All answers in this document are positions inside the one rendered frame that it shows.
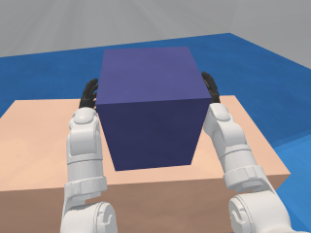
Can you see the robot left forearm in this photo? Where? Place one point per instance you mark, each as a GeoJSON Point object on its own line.
{"type": "Point", "coordinates": [84, 157]}

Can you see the robot left hand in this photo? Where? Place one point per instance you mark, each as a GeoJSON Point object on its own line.
{"type": "Point", "coordinates": [87, 100]}

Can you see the left robot upper arm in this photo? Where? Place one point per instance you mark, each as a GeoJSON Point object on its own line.
{"type": "Point", "coordinates": [97, 217]}

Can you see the robot right hand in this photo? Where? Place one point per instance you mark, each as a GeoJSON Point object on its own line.
{"type": "Point", "coordinates": [212, 88]}

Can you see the carton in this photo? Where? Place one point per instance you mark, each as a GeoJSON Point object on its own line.
{"type": "Point", "coordinates": [152, 104]}

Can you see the robot right forearm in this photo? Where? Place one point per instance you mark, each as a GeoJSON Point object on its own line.
{"type": "Point", "coordinates": [241, 171]}

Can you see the right robot upper arm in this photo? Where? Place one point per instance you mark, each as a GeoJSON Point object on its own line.
{"type": "Point", "coordinates": [259, 212]}

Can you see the pedestal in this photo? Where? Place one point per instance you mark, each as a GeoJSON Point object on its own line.
{"type": "Point", "coordinates": [176, 199]}

